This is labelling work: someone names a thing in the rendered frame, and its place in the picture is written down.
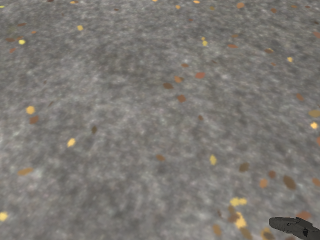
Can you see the robot right hand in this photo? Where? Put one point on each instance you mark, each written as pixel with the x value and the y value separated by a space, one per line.
pixel 296 226

